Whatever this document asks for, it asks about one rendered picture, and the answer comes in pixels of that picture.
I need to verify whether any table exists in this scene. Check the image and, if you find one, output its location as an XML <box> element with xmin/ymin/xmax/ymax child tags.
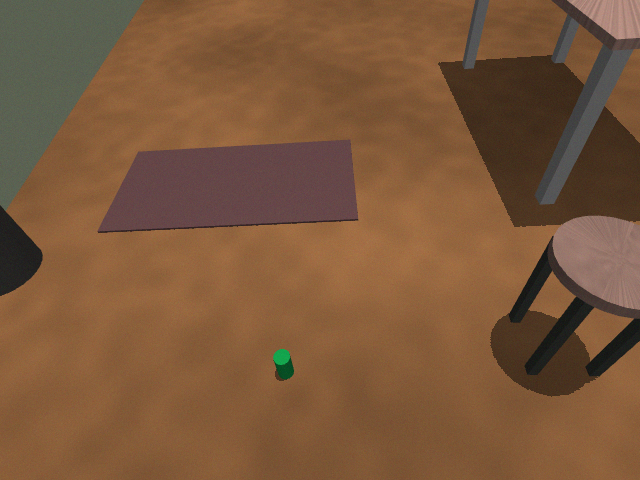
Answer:
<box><xmin>462</xmin><ymin>0</ymin><xmax>640</xmax><ymax>205</ymax></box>

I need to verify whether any stool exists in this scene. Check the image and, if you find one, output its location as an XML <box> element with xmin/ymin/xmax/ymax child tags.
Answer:
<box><xmin>509</xmin><ymin>216</ymin><xmax>640</xmax><ymax>376</ymax></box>

